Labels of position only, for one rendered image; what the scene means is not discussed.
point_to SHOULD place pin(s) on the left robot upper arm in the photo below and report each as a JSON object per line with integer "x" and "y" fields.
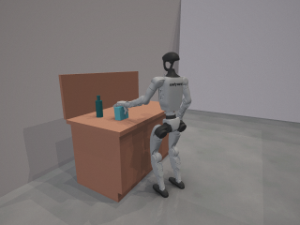
{"x": 156, "y": 83}

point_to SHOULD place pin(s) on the robot right forearm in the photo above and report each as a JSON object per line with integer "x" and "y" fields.
{"x": 182, "y": 110}

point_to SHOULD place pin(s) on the table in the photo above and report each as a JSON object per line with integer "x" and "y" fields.
{"x": 111, "y": 156}

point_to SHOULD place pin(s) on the robot left hand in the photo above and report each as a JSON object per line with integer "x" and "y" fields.
{"x": 121, "y": 103}

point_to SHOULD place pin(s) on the sponge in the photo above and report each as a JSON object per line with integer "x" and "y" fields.
{"x": 119, "y": 113}

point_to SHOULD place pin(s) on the robot left forearm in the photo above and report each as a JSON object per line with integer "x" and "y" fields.
{"x": 135, "y": 102}

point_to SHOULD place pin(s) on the right robot thigh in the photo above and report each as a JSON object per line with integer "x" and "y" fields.
{"x": 173, "y": 139}

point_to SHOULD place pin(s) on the robot torso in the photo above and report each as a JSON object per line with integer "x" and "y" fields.
{"x": 170, "y": 96}

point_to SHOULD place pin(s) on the right robot upper arm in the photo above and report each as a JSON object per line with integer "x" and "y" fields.
{"x": 187, "y": 98}

